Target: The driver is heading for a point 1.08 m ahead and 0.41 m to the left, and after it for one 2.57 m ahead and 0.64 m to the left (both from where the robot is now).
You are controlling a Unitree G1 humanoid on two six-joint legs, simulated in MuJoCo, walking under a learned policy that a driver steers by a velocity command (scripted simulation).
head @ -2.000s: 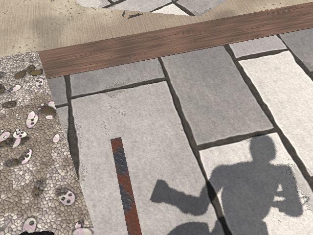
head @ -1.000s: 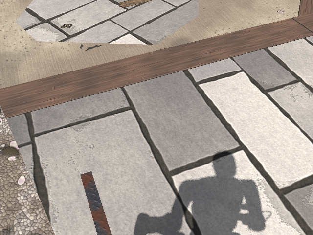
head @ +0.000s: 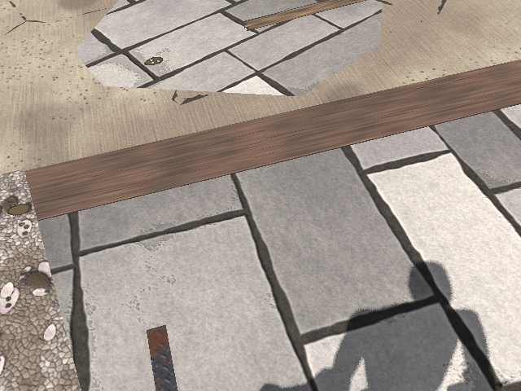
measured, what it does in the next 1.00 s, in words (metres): walks ahead, turning left: left foot, then right foot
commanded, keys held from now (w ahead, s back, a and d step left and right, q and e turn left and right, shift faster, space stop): w+q+shift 0.62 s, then w+shift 0.14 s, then shift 0.24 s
